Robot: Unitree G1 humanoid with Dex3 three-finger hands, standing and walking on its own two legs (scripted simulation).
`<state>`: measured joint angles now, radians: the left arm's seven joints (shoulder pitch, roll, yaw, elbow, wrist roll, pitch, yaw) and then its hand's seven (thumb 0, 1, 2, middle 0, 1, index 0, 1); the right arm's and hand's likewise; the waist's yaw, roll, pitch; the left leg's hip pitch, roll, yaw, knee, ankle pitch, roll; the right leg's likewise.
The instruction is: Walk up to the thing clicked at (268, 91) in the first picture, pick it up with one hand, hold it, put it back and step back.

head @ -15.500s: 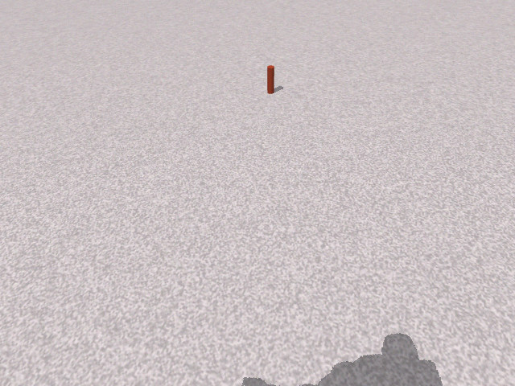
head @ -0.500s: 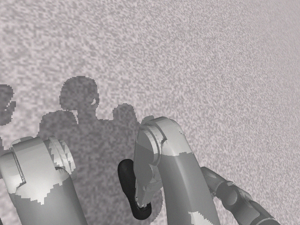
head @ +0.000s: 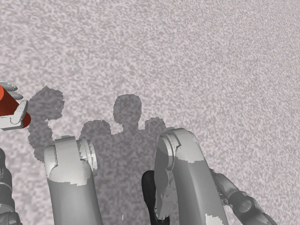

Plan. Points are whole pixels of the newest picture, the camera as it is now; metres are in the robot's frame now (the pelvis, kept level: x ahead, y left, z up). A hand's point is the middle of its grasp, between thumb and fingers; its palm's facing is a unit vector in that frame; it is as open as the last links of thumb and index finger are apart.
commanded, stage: settle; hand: left
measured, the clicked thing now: (7, 109) +0.39 +0.32 -0.11
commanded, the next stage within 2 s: lift in 1.32 s
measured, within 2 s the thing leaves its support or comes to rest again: neither
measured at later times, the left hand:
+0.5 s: hand out of the picture +0.39 +0.30 +0.00, palm faces +0.32 -0.95 -0.04, open 6.9 cm
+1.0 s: hand out of the picture +0.39 +0.30 +0.04, palm faces +0.34 -0.94 -0.03, open 6.9 cm
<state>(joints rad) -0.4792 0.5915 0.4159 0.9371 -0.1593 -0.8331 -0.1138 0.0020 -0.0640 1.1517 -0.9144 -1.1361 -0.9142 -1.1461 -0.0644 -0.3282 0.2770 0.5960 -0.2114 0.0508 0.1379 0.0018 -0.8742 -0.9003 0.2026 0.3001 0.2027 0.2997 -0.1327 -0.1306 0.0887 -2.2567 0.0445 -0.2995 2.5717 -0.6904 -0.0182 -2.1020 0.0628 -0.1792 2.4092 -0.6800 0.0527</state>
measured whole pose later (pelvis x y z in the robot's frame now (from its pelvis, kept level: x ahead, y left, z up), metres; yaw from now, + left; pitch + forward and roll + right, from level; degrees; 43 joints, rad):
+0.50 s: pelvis +0.01 -0.01 +0.04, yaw +5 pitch +29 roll -8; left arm -0.48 0.45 0.43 0.78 -0.20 -0.64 -0.22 0.00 -0.07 1.17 -0.93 -1.12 -0.93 -1.13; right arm 0.01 -0.30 0.10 0.62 -0.09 0.07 0.08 0.00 -0.88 -0.90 0.20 0.30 0.20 0.30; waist -0.08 -0.03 -0.06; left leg -2.24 0.06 -0.19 2.41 -0.70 -0.04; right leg -2.14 0.03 -0.10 2.34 -0.72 0.02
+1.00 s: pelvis +0.01 -0.01 +0.06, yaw +7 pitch +31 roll -6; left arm -0.52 0.41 0.45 0.81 -0.18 -0.60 -0.22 0.00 -0.07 1.17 -0.93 -1.12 -0.93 -1.13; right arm 0.05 -0.29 0.05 0.64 -0.07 0.04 0.05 0.01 -0.89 -0.90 0.20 0.30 0.20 0.30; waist -0.08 -0.02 -0.11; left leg -2.17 0.06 -0.14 2.31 -0.69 -0.03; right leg -2.09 0.02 -0.07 2.26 -0.72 0.02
